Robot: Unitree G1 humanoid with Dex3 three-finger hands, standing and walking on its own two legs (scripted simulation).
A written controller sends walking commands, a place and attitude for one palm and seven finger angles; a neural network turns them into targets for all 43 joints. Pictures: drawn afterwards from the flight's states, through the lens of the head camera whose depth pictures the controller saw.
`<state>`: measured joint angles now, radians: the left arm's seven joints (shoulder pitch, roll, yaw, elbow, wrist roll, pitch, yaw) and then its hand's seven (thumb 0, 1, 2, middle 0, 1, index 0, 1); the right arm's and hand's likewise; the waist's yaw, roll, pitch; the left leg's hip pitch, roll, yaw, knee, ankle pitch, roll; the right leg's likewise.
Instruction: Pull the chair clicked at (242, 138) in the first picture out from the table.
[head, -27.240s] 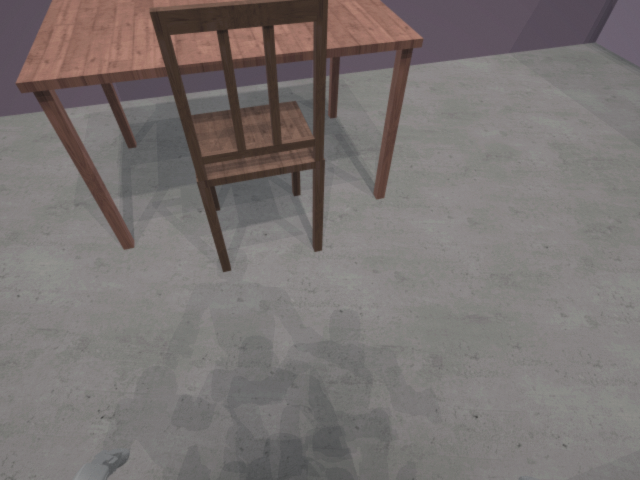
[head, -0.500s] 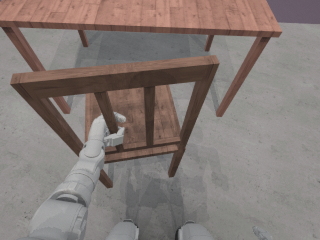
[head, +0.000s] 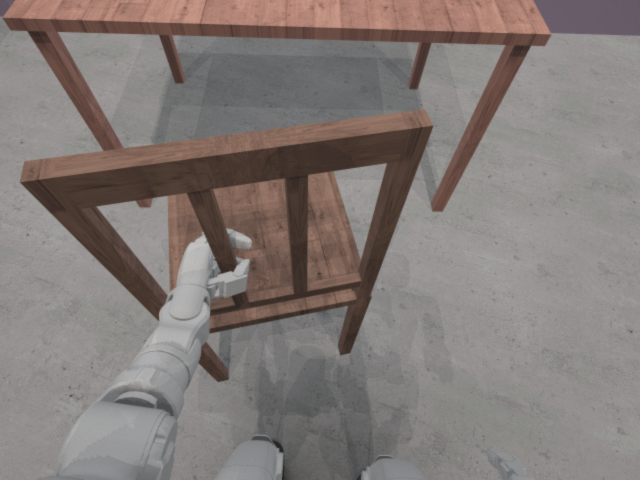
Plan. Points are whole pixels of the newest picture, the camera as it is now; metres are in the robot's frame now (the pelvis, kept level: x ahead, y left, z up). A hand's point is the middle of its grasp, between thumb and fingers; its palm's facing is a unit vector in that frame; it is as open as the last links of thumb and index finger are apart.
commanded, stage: step backward, pulling the chair out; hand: left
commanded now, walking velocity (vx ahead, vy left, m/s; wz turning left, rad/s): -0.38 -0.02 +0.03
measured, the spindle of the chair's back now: (225, 255) +0.40 +0.16 -0.04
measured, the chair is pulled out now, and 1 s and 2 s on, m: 0.36 0.69 0.75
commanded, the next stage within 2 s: stop walking, hand still on the chair in 0.58 s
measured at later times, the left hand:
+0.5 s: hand (218, 376) +0.23 +0.14 -0.05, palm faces +0.03 -0.99 -0.16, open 5.6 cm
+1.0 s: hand out of the picture +0.05 +0.13 -0.05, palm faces +0.05 -0.99 -0.15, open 5.6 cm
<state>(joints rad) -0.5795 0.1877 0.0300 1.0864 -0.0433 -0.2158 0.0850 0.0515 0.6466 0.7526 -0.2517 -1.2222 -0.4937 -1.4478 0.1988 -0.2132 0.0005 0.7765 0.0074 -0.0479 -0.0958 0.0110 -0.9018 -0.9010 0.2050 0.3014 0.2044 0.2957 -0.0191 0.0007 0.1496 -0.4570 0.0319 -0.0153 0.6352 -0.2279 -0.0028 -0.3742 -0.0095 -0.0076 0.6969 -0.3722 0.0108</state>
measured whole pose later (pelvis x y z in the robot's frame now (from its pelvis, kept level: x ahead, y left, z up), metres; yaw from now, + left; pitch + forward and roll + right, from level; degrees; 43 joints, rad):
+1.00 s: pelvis -0.25 -0.01 +0.01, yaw +1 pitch -3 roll +1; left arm -0.25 0.14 0.03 0.82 -0.04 -0.12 0.09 0.05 0.65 0.73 -0.23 -1.21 -0.49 -1.45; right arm 0.24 -0.26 -0.02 0.72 0.01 -0.05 -0.11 0.01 -0.90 -0.90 0.20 0.30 0.20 0.30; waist -0.04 -0.01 0.13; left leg -0.18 -0.01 0.01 0.55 -0.32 0.00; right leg -0.32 -0.06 0.00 0.59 -0.28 0.02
